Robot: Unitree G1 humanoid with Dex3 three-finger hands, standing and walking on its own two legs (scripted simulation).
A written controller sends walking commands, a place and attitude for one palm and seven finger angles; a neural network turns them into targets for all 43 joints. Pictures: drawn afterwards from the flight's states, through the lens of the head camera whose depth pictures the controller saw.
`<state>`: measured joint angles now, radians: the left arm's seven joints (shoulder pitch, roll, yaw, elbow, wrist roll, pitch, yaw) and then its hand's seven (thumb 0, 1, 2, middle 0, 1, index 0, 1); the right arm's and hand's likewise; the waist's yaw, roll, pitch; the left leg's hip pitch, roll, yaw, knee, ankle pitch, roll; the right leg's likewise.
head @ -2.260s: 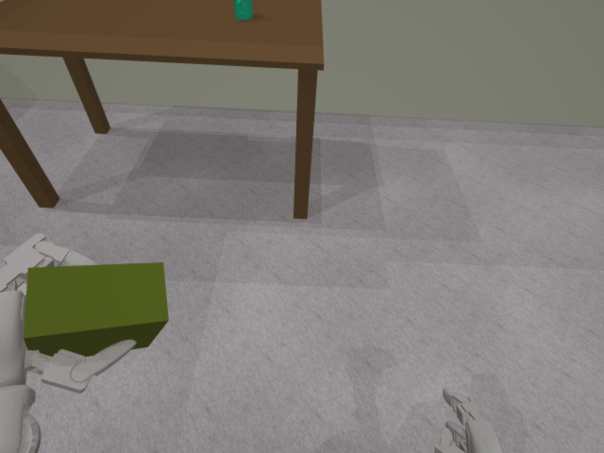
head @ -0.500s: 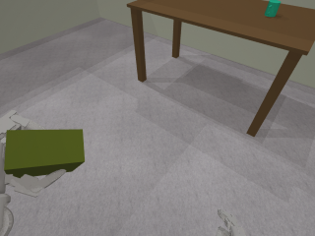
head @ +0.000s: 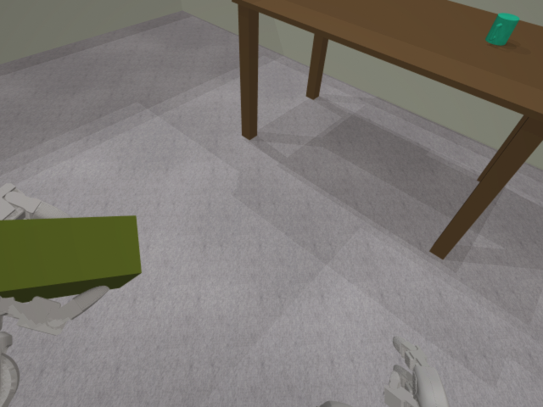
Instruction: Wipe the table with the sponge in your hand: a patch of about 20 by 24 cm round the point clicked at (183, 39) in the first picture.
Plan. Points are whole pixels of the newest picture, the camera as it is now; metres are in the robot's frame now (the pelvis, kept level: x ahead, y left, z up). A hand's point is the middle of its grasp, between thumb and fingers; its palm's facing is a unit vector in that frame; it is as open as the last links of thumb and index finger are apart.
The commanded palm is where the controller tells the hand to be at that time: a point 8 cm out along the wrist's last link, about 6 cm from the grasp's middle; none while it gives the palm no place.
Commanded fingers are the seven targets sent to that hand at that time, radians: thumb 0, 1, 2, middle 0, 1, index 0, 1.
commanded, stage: walk to a spot facing it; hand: left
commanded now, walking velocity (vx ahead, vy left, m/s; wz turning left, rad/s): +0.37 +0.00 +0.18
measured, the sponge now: (89, 259) +0.24 +0.21 +0.17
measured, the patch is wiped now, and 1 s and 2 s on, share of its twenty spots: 0.00 0.00 0.00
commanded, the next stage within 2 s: none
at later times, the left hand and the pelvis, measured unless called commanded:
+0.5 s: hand (111, 184) +0.33 +0.22 +0.18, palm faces +0.49 -0.75 -0.44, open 10.2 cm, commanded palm +0.27 +0.26 +0.19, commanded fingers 0.00 0.10 1.30 -1.20 -1.60 -1.20 -1.60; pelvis +0.15 -0.04 +0.01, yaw +7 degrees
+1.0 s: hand (153, 126) +0.46 +0.21 +0.17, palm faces +0.58 -0.69 -0.43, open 10.2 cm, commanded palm +0.40 +0.24 +0.19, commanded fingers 0.00 0.10 1.30 -1.20 -1.60 -1.20 -1.60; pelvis +0.30 -0.07 +0.00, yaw +12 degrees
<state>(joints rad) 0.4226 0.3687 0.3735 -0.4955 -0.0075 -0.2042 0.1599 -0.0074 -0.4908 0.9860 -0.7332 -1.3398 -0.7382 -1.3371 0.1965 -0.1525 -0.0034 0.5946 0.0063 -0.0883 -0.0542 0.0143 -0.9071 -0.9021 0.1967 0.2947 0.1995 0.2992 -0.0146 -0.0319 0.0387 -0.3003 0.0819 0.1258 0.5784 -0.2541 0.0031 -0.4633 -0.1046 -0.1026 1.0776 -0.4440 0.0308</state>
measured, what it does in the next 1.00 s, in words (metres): walks ahead: right foot, then left foot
